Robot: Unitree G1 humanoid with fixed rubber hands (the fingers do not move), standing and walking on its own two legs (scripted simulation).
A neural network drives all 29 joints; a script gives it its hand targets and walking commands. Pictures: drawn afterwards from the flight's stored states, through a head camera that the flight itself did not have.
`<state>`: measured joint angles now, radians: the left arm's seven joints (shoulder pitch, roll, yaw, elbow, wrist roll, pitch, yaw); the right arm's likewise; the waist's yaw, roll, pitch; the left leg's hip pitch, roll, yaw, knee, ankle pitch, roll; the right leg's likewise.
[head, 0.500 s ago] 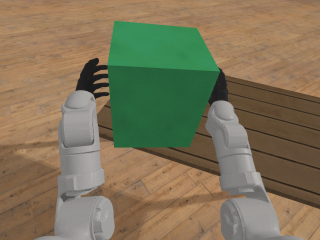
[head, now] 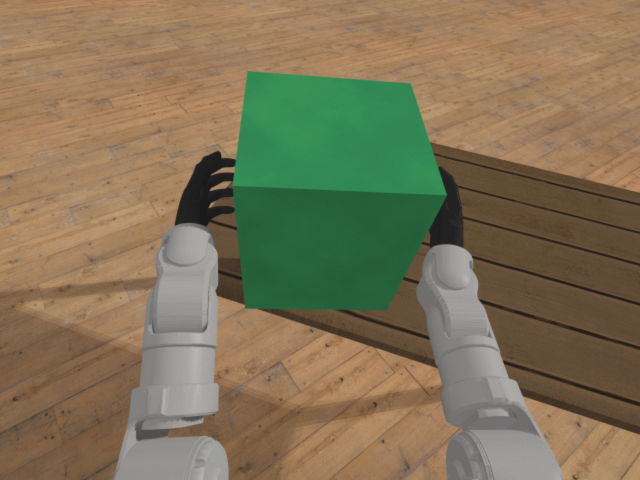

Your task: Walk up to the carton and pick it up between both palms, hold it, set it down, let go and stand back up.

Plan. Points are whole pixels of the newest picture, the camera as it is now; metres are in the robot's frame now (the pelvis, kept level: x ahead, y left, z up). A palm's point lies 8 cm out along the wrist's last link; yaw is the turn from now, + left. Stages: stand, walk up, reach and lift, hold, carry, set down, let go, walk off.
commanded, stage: set down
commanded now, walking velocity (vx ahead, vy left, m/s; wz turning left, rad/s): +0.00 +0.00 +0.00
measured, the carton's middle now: (323, 201) +0.43 -0.05 +0.12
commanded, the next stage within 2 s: none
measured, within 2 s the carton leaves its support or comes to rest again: neither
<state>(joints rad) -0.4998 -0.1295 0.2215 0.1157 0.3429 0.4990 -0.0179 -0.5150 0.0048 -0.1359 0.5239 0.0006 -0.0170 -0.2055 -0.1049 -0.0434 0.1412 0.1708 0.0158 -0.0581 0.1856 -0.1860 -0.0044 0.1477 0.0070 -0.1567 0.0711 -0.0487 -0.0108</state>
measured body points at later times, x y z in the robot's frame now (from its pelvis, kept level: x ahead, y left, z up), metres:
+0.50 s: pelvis +0.01 +0.02 +0.00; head +0.03 +0.03 +0.45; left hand +0.40 +0.12 +0.12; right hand +0.38 -0.18 +0.12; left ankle -0.04 +0.13 -0.75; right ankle +0.01 -0.10 -0.75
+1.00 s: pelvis +0.00 +0.00 +0.00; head +0.01 +0.01 +0.45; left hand +0.42 +0.10 +0.12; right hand +0.39 -0.20 +0.12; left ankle -0.04 +0.12 -0.75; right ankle +0.01 -0.11 -0.75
